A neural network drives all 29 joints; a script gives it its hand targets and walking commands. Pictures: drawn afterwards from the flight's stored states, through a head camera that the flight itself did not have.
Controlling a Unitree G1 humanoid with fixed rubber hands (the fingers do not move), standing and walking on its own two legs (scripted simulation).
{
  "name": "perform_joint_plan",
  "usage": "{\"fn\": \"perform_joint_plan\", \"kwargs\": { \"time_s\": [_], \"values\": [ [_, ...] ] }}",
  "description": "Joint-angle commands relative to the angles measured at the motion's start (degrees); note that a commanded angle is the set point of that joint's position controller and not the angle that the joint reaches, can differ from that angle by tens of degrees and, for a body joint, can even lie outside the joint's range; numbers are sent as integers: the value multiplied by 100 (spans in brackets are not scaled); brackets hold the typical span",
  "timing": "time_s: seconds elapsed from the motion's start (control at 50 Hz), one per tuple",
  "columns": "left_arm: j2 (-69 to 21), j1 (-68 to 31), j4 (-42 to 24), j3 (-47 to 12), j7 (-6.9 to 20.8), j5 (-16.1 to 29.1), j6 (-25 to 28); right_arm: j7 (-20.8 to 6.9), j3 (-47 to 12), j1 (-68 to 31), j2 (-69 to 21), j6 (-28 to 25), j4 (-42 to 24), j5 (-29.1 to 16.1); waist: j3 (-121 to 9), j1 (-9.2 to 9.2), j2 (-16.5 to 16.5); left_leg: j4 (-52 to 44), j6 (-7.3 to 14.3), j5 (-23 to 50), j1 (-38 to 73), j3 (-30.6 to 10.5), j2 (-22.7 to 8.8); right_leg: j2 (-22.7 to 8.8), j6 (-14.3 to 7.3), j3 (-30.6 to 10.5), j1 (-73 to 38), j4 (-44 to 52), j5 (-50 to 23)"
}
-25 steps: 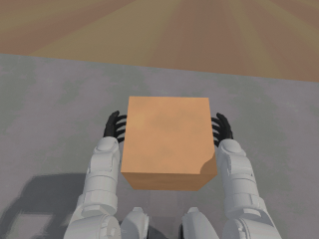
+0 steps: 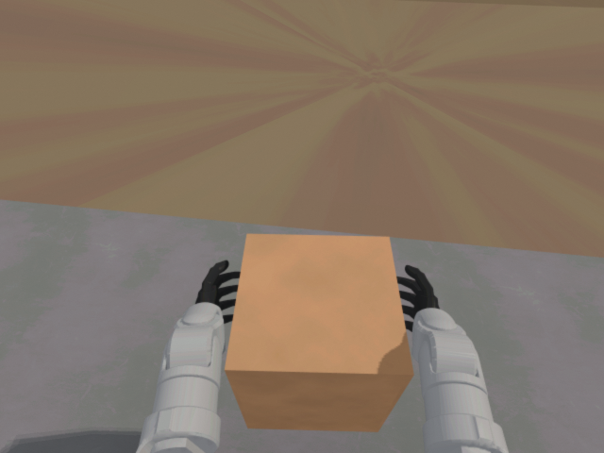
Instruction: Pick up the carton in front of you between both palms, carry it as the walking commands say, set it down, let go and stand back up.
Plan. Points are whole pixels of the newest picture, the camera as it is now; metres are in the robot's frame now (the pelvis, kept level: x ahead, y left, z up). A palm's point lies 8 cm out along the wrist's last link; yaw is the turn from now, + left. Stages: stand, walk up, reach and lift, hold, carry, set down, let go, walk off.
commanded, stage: reach and lift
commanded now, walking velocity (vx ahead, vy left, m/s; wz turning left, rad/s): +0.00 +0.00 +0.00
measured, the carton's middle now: (315, 337) +0.30 +0.00 -0.04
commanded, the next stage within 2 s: hold in 0.92 s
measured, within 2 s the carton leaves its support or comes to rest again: neither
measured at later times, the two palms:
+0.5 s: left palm (209, 307) +0.30 +0.15 +0.04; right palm (426, 313) +0.30 -0.15 +0.03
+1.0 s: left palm (206, 303) +0.30 +0.15 +0.05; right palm (428, 309) +0.29 -0.15 +0.05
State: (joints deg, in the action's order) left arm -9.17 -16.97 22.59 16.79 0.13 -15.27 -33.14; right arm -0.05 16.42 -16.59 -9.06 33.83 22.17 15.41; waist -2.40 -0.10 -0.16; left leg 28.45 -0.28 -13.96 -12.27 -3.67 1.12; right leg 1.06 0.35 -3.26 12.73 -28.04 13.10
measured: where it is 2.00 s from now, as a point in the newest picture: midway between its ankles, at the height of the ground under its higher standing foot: outside the picture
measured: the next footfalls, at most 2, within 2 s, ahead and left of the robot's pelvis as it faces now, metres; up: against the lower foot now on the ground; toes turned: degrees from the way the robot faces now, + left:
none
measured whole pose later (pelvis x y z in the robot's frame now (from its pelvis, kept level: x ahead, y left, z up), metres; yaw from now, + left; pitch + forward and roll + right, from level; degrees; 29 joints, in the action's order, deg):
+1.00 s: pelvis +0.01 +0.00 +0.01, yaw +0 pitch -6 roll +0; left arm -8.4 -13.8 12.7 12.0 0.5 -14.8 -40.3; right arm -0.5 11.7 -13.4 -8.3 40.9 12.3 14.9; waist 1.9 0.0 -0.1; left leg 21.0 -0.3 -11.5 -3.0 -3.7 0.9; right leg 0.9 0.4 -3.5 3.6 -20.7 10.7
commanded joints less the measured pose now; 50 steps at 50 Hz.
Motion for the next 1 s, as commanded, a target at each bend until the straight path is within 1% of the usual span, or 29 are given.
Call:
{"fn": "perform_joint_plan", "kwargs": {
  "time_s": [0.0, 0.1, 0.2, 0.34, 0.62, 0.74, 0.88, 0.92, 0.98],
  "values": [
    [-5369, -2770, 339, -2788, 1388, 929, -54, -1395, -2805, -2903, -5328, -9, 260, -966, -590, 10, -23, -642, 94, 116, 95, -49, 354, 369, -99, -51, -436, 539, -146],
    [-5523, -3327, 192, -2878, 1440, 982, -4, -1450, -2892, -3442, -5472, -58, 116, -1009, -926, 13, -25, -608, 102, 102, 232, -35, 345, 362, -91, -40, -612, 499, -122],
    [-5508, -3429, 140, -2937, 1439, 986, -10, -1439, -2953, -3541, -5469, -51, 33, -1010, -1093, 4, 12, -633, 84, 143, 354, -12, 361, 372, -68, -34, -735, 528, -152],
    [-5387, -3176, 26, -2969, 1415, 976, -70, -1404, -2996, -3289, -5371, 11, -99, -1008, -1123, 14, 14, -730, 58, 523, 558, -5, 382, 389, -45, -43, -913, 635, -522],
    [-5254, -2409, -632, -3225, 1342, 1167, -271, -1330, -3240, -2520, -5253, 205, -714, -1208, -1180, 20, 6, -866, 7, 1515, 976, -58, 419, 434, 11, -108, -1290, 793, -1484],
    [-5206, -2259, -846, -3312, 1319, 1228, -367, -1304, -3318, -2367, -5194, 293, -930, -1260, -1117, 18, 3, -910, -3, 1646, 1056, -73, 427, 443, 12, -119, -1343, 836, -1597],
    [-5171, -2269, -977, -3351, 1303, 1260, -466, -1292, -3353, -2398, -5130, 395, -1060, -1290, -1007, 19, 3, -941, 0, 1505, 1052, -78, 423, 444, 5, -109, -1325, 858, -1441],
    [-5206, -2280, -1109, -3473, 1297, 1331, -500, -1289, -3473, -2412, -5154, 429, -1202, -1354, -1078, 14, -3, -945, -3, 1561, 1106, -90, 422, 445, 9, -108, -1365, 865, -1490],
    [-5218, -2172, -1489, -3749, 1266, 1505, -628, -1258, -3753, -2300, -5158, 561, -1592, -1519, -1292, 7, 0, -974, -14, 1882, 1278, -124, 423, 446, 24, -130, -1538, 898, -1812]
  ]
}}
